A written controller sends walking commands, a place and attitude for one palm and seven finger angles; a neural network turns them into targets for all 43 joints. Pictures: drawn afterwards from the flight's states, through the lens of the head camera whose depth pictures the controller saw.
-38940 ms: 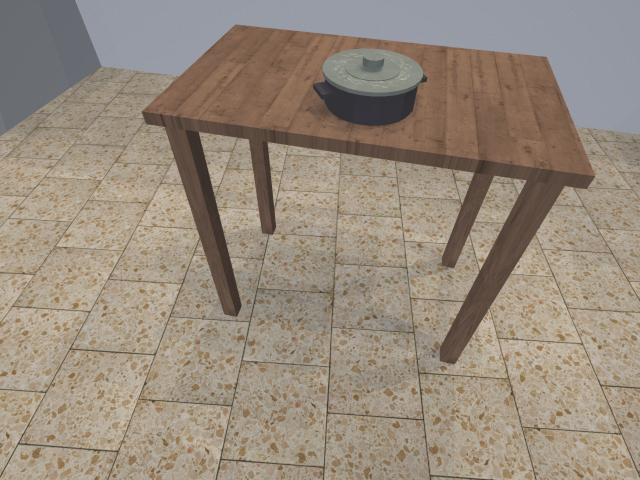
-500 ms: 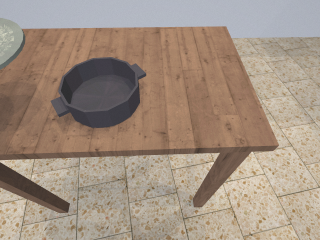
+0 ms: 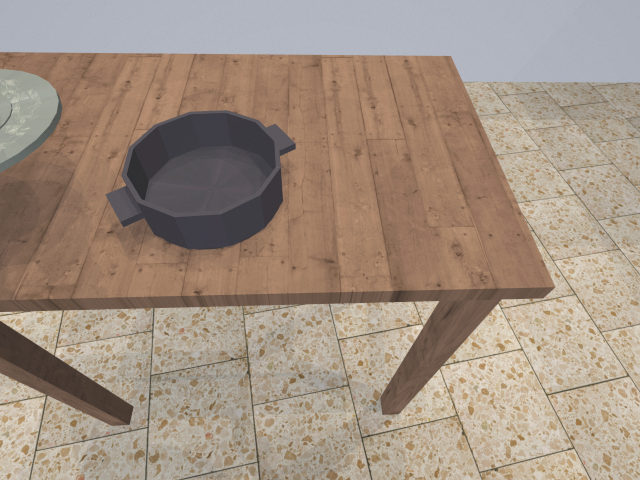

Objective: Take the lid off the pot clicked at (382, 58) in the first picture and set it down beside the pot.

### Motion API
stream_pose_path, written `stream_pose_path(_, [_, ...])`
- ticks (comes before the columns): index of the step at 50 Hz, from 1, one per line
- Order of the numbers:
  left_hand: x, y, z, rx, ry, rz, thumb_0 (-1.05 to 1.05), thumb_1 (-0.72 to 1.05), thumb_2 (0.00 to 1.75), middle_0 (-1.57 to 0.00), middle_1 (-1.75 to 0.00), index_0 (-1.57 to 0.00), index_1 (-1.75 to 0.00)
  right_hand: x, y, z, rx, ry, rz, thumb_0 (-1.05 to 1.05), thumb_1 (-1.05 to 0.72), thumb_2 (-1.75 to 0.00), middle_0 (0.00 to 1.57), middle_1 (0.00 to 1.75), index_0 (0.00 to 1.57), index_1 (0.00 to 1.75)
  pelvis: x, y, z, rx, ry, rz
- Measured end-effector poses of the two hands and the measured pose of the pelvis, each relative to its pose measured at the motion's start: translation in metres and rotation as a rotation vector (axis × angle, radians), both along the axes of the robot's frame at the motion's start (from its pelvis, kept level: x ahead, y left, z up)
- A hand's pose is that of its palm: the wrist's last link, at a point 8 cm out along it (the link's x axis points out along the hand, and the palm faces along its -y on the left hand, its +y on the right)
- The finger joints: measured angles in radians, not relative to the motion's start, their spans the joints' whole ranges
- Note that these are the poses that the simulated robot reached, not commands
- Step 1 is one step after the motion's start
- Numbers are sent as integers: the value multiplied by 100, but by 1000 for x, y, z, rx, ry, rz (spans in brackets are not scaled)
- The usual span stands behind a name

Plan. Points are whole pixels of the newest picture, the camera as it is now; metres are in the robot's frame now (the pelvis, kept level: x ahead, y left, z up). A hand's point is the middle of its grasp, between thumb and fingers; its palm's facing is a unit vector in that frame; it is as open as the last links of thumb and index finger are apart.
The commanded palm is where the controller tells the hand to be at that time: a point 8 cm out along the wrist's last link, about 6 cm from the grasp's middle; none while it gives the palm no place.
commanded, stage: lower the lid onto the table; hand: left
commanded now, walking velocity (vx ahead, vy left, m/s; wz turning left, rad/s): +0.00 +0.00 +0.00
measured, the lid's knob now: out of the picture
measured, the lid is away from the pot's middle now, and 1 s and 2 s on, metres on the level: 0.25 0.23 0.23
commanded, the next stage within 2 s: open the fingers wide in 1.92 s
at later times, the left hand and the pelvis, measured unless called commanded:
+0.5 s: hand out of the picture +0.45 +0.35 +0.21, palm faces -0.33 -0.25 -0.91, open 7.4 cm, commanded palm +0.47 +0.36 +0.28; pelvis +0.00 +0.01 +0.00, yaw -1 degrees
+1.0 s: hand out of the picture +0.44 +0.35 +0.18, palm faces -0.39 -0.23 -0.89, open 7.4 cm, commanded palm +0.48 +0.36 +0.25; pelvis -0.01 +0.01 -0.01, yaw +0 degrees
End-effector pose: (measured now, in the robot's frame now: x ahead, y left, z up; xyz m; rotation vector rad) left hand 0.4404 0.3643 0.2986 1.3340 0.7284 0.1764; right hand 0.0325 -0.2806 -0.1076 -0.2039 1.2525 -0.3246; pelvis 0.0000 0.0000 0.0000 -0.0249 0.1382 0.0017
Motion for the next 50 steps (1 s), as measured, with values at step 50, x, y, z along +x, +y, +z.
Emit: stream_pose_path(50, [6, -13, -62, -20, 83, -148, -5, 39, 67, -78, -104, -56, -90, -28, 3, -2, -38, 25, -35, 1, -90, -90, 20, 30, 20, 30, -12, 7, -7, -15, 27, 0])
